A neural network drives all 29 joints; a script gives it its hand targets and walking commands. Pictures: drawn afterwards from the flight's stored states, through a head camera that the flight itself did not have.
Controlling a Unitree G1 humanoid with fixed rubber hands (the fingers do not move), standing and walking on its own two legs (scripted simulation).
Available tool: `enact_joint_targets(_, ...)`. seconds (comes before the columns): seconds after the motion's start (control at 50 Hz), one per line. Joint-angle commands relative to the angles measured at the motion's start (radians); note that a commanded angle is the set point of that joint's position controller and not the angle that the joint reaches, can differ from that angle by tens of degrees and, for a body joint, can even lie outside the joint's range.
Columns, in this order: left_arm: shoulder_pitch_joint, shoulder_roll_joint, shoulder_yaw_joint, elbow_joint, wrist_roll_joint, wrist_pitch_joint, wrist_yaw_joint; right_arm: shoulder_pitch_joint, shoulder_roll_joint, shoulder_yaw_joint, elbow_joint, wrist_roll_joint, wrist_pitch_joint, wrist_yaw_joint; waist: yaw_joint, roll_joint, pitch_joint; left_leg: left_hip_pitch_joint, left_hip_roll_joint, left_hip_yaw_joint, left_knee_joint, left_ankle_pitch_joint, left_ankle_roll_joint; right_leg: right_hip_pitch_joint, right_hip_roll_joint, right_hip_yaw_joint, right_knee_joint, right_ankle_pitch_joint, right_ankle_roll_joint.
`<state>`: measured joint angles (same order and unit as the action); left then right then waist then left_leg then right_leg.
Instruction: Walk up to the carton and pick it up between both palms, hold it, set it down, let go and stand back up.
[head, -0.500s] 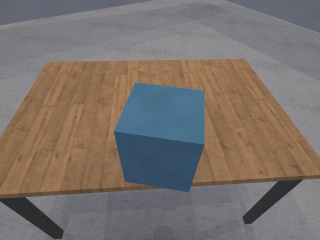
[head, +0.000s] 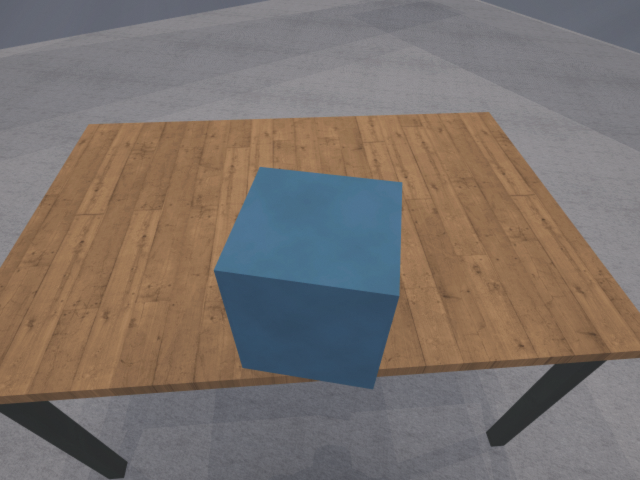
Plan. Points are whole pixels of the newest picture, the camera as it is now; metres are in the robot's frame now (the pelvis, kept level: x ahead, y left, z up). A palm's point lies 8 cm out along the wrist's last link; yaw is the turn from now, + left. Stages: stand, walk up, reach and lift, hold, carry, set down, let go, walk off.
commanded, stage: stand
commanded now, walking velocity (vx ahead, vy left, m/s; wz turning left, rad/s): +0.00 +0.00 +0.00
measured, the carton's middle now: (317, 280) +0.41 +0.02 +0.00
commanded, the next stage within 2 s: none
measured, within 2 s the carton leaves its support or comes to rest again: neither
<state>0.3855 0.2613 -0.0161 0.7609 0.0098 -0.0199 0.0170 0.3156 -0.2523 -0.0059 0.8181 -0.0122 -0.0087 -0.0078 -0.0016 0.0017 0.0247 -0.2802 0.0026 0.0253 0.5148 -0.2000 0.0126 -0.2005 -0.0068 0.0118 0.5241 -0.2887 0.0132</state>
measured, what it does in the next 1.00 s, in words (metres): stands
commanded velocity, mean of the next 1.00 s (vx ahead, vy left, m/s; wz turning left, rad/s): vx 0.00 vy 0.00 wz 0.00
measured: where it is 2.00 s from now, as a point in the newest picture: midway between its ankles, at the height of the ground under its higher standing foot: outside the picture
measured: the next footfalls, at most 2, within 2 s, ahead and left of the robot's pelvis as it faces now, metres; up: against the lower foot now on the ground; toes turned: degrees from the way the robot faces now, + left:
none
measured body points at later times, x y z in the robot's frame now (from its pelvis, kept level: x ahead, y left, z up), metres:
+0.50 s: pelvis +0.01 -0.01 +0.00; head +0.01 +0.00 +0.45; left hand +0.06 +0.25 -0.13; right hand +0.07 -0.27 -0.13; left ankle +0.05 +0.11 -0.73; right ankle +0.00 -0.13 -0.73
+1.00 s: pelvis +0.02 +0.00 +0.00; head +0.02 +0.00 +0.45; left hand +0.05 +0.25 -0.14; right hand +0.05 -0.26 -0.14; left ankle +0.05 +0.11 -0.73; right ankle +0.00 -0.13 -0.73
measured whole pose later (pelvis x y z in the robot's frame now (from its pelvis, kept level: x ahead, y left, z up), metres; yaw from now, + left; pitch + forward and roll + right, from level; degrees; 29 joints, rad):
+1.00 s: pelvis +0.02 +0.00 +0.00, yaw +0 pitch -2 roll +0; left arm 0.35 0.24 -0.01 0.89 0.00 -0.01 0.03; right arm 0.31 -0.23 0.00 0.93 0.00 -0.01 -0.03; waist 0.00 -0.01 0.03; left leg -0.23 0.01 0.02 0.46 -0.20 0.01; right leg -0.15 0.00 0.01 0.46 -0.28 0.01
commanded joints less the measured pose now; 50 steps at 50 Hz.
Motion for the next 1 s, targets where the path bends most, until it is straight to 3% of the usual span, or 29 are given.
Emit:
enact_joint_targets(0.0, 0.039, 0.128, 0.036, -0.050, -0.001, -0.015, 0.006, 0.024, -0.124, -0.029, -0.050, 0.000, -0.015, -0.006, 0.001, -0.012, 0.034, 0.056, 0.078, -0.123, -0.105, -0.002, 0.010, -0.092, -0.076, 0.100, -0.135, 0.025, -0.030)
enact_joint_targets(0.3, 0.016, 0.119, 0.035, -0.013, -0.002, -0.011, 0.010, 0.031, -0.123, -0.028, -0.020, 0.005, -0.014, -0.014, 0.002, -0.002, 0.015, 0.080, 0.085, -0.112, -0.107, 0.061, 0.008, -0.060, -0.075, 0.093, -0.144, 0.073, -0.026)
enact_joint_targets(0.98, 0.023, 0.098, 0.033, 0.097, -0.006, -0.002, 0.019, 0.047, -0.104, -0.018, 0.083, 0.008, -0.007, -0.027, -0.001, -0.010, 0.052, 0.085, 0.089, -0.111, -0.144, 0.053, 0.005, -0.046, -0.077, 0.084, -0.175, 0.063, -0.021)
